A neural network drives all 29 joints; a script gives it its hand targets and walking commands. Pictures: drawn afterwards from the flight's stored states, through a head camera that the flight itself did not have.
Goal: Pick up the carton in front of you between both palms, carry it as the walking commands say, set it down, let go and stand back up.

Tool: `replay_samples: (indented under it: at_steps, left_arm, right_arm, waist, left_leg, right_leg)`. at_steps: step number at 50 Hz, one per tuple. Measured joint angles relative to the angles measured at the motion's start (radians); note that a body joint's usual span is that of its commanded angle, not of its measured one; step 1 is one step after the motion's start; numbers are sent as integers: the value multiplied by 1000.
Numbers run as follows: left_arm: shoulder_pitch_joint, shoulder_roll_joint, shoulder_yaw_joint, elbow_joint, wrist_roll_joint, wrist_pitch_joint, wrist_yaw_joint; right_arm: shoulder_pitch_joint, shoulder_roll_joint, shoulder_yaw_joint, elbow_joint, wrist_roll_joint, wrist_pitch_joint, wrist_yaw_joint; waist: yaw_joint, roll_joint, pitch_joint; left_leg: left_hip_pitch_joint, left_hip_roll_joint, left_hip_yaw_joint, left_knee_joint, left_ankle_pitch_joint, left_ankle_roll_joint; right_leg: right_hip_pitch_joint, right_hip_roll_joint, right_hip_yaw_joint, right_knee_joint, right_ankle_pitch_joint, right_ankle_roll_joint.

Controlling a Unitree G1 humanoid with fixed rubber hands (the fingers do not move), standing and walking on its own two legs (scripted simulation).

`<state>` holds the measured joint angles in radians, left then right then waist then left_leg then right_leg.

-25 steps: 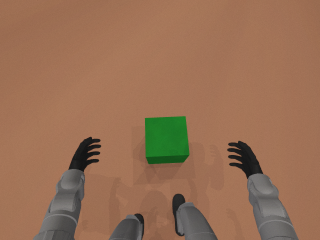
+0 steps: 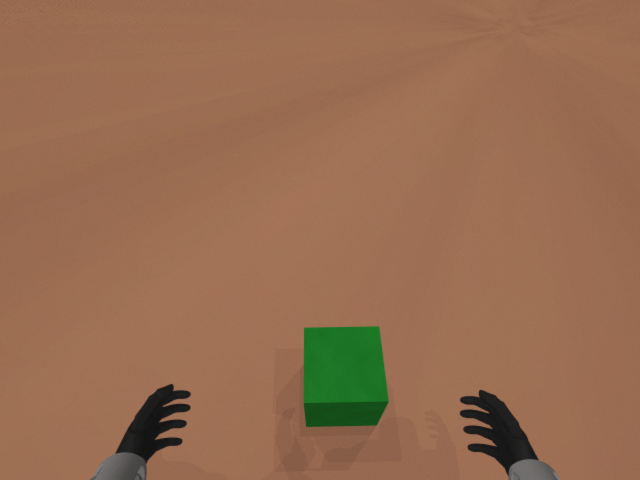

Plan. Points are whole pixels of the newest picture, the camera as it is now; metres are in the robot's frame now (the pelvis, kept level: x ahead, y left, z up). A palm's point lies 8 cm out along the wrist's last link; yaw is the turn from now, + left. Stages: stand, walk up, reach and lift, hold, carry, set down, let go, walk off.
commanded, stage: let go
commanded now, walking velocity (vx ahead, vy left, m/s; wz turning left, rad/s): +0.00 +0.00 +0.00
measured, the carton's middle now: (341, 378) +0.45 -0.06 -0.65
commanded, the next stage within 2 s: stand in 0.22 s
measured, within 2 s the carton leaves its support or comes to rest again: neither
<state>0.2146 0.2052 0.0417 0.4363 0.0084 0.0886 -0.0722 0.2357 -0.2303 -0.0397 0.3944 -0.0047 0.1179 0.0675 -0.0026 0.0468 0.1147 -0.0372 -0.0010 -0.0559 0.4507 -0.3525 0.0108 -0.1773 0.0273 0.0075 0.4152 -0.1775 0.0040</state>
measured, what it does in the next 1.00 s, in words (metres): stands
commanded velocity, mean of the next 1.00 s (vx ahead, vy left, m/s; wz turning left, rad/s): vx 0.00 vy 0.00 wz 0.00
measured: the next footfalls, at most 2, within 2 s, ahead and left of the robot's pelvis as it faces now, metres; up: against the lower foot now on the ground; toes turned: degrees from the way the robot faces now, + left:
none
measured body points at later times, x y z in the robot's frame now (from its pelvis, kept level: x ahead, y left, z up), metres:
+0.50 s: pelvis +0.04 +0.00 -0.01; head +0.04 +0.01 +0.44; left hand +0.14 +0.25 -0.13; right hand +0.12 -0.28 -0.11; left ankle -0.06 +0.11 -0.74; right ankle +0.03 -0.12 -0.74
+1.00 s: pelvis +0.05 +0.01 -0.02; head +0.05 +0.01 +0.43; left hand +0.13 +0.26 -0.16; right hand +0.06 -0.26 -0.14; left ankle -0.06 +0.11 -0.74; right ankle +0.03 -0.12 -0.74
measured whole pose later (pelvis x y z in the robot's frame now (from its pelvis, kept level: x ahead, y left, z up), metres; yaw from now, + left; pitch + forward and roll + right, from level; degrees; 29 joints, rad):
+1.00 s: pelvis +0.05 +0.01 -0.02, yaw -6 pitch +3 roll -1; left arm 0.33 0.24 0.00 0.86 0.02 0.00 0.04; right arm 0.41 -0.24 0.00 0.74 -0.01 0.01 -0.06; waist -0.01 0.00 -0.06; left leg -0.13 0.00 0.06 0.59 -0.50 0.03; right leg -0.37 0.05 0.11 0.68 -0.35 0.01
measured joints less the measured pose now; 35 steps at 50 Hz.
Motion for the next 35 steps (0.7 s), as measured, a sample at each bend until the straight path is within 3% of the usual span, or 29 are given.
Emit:
replay_samples:
  at_steps: [8,11,15,20,35]
  left_arm:
    - [-14,-9,6,-2,14,20,-3]
    - [-7,-5,-1,21,-5,1,20]
    - [44,20,-14,147,31,-80,70]
    - [92,43,-11,270,28,-141,73]
    - [106,36,-39,369,15,-126,98]
  right_arm:
    - [-5,9,-4,-3,-7,16,-3]
    - [-8,2,2,-12,-8,54,-23]
    - [16,-18,8,90,-39,-58,-67]
    - [77,-39,1,189,-34,-142,-86]
    - [147,-18,32,275,-4,-135,-113]
  waist:
    - [1,-4,9]
    - [4,-9,-7]
    - [1,-18,-104]
    - [-4,-27,-162]
    - [-15,-46,-202]
  left_leg:
    - [21,4,-1,-8,-1,-3]
    - [8,5,5,4,-8,-5]
    - [-62,13,25,46,-44,-17]
    - [-109,19,45,75,-74,-6]
    - [-113,3,86,128,-143,8]
  right_leg:
    - [21,3,-2,-7,-3,-3]
    - [2,6,4,12,-10,-5]
    - [-79,15,18,61,-41,4]
    - [-142,26,35,107,-71,-2]
    - [-196,23,75,240,-171,5]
